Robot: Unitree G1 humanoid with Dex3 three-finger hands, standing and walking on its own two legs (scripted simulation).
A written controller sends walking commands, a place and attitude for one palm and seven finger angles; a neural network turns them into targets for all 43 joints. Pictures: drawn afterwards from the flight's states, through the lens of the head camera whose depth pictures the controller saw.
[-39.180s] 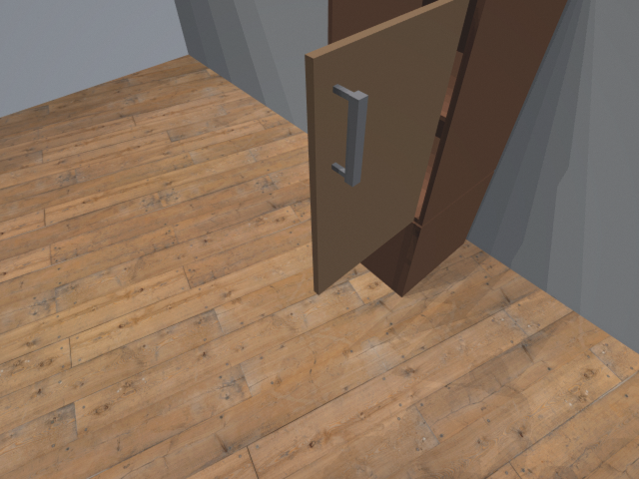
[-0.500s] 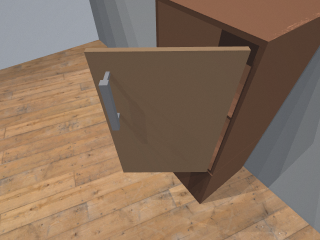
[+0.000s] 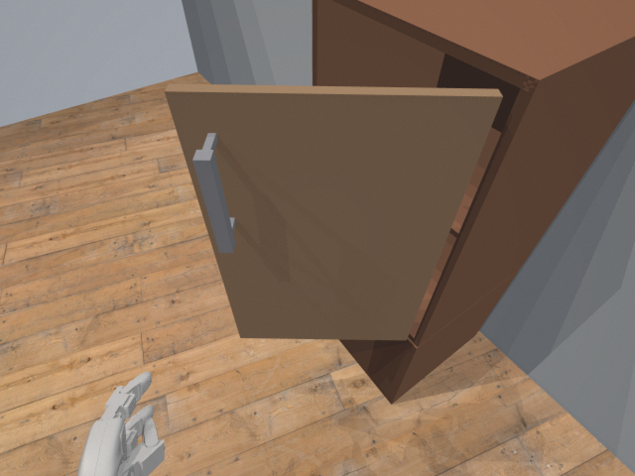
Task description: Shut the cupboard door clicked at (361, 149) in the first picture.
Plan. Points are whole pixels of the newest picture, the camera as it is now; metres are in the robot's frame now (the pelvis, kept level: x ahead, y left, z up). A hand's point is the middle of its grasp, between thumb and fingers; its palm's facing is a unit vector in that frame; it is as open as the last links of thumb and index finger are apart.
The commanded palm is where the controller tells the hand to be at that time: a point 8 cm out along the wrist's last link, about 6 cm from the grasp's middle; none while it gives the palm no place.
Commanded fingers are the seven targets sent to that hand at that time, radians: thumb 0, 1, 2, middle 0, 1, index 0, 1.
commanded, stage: raise the hand and make a fist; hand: left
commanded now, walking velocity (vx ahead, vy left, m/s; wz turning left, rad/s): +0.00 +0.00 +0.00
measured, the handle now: (219, 196) +0.43 +0.15 +0.13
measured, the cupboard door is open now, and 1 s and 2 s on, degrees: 54 54 54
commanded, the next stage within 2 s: bring the fist close to the handle in 1.78 s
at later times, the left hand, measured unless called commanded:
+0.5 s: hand (158, 455) +0.15 +0.18 +0.02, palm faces -0.02 -1.00 -0.05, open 5.1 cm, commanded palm +0.12 +0.23 +0.02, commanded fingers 0.00 0.90 0.90 -0.79 -0.94 -0.79 -0.94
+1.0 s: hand (120, 411) +0.17 +0.21 +0.08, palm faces +0.03 -1.00 -0.05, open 3.2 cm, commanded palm +0.14 +0.25 +0.09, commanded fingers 0.00 0.90 0.90 -1.25 -1.44 -1.25 -1.44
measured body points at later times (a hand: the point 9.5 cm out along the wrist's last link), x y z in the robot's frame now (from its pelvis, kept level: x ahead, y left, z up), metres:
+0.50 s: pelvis -0.06 -0.02 -0.06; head -0.03 -0.02 +0.39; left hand +0.14 +0.23 +0.02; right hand +0.14 -0.23 -0.13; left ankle +0.02 +0.13 -0.72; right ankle -0.06 -0.13 -0.72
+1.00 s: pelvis -0.04 +0.01 -0.03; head -0.03 +0.01 +0.42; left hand +0.17 +0.26 +0.08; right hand +0.15 -0.21 -0.08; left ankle +0.02 +0.13 -0.72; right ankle -0.06 -0.12 -0.72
